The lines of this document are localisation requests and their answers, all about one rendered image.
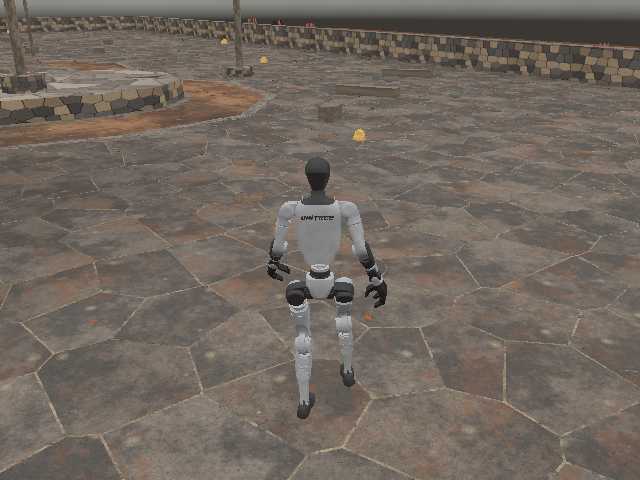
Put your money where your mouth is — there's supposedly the left robot forearm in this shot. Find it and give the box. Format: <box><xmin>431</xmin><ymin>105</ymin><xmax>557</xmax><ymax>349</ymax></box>
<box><xmin>268</xmin><ymin>238</ymin><xmax>283</xmax><ymax>269</ymax></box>

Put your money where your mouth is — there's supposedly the left robot upper arm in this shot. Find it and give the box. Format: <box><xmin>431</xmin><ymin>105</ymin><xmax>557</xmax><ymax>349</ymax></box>
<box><xmin>272</xmin><ymin>201</ymin><xmax>298</xmax><ymax>254</ymax></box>

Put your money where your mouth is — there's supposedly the right robot forearm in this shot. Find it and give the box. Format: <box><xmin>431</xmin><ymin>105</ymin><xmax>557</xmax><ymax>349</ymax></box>
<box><xmin>359</xmin><ymin>241</ymin><xmax>383</xmax><ymax>286</ymax></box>

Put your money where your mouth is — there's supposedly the robot head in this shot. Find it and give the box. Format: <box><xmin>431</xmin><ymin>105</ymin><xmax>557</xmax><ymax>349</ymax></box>
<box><xmin>301</xmin><ymin>157</ymin><xmax>335</xmax><ymax>205</ymax></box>

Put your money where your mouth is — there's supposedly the robot right hand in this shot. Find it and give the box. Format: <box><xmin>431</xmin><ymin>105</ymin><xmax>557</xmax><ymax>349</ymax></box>
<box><xmin>365</xmin><ymin>280</ymin><xmax>387</xmax><ymax>308</ymax></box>

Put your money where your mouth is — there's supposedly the robot left hand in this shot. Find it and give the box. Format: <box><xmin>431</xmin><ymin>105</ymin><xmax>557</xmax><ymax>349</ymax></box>
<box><xmin>267</xmin><ymin>264</ymin><xmax>290</xmax><ymax>281</ymax></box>

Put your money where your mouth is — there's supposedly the robot torso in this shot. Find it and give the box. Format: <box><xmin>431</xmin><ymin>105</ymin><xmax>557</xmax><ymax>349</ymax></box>
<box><xmin>295</xmin><ymin>196</ymin><xmax>342</xmax><ymax>300</ymax></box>

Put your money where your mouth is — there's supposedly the right robot upper arm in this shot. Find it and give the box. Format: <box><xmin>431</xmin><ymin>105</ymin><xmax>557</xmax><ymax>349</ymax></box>
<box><xmin>339</xmin><ymin>201</ymin><xmax>368</xmax><ymax>257</ymax></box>

